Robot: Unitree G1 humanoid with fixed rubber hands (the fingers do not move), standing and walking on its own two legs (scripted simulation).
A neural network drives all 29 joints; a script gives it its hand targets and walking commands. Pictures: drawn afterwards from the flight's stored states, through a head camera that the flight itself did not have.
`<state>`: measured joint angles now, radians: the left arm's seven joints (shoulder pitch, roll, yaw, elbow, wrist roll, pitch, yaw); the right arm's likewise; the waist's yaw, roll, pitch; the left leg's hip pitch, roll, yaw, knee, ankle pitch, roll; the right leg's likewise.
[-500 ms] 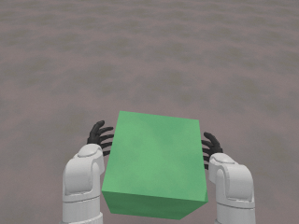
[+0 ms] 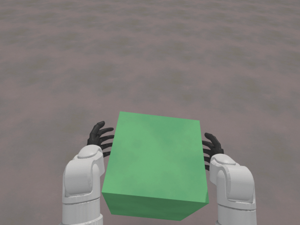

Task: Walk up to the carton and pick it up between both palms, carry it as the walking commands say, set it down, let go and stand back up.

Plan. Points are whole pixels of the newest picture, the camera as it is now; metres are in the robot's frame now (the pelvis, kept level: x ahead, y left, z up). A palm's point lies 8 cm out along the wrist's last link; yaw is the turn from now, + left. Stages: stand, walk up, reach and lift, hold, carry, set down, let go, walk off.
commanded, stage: carry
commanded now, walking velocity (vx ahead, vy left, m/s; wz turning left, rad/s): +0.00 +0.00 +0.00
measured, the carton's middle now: (152, 170) +0.28 +0.00 +0.01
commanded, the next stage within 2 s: none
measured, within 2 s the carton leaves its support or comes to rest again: neither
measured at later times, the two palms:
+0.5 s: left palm (94, 149) +0.28 +0.15 +0.10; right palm (213, 160) +0.26 -0.15 +0.08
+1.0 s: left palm (92, 149) +0.29 +0.15 +0.10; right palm (212, 159) +0.27 -0.14 +0.09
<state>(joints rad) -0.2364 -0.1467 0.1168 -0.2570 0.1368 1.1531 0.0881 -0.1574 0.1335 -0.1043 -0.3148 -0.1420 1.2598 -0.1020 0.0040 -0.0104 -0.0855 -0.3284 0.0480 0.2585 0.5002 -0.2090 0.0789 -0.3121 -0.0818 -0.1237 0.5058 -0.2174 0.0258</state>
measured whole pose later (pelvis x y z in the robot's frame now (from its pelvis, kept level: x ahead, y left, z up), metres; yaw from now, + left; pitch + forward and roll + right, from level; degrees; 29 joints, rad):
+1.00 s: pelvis +0.00 +0.01 +0.00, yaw +0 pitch +2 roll -1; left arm -0.24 -0.15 0.12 -0.26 0.14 1.14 0.09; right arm -0.16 0.13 -0.11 -0.31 -0.13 1.23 -0.10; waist 0.00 -0.01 -0.08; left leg -0.33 0.04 0.25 0.52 -0.23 0.09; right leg -0.31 -0.09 -0.12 0.52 -0.23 0.04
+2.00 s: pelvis -0.13 -0.01 -0.01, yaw +0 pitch -1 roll -1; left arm -0.24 -0.15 0.13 -0.23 0.13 1.15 0.09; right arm -0.17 0.13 -0.11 -0.30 -0.13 1.27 -0.12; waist -0.02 0.00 -0.07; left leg -0.46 0.05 0.18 0.47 -0.14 0.03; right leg -0.37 -0.05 -0.12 0.64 -0.39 -0.03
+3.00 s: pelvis -0.11 -0.02 +0.00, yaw -1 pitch +3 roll +0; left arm -0.23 -0.15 0.14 -0.18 0.15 1.09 0.08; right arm -0.18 0.14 -0.11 -0.21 -0.15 1.19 -0.11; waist 0.00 -0.01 -0.11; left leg -0.36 0.04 0.10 0.52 -0.21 0.01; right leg -0.38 -0.07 -0.13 0.52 -0.19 -0.01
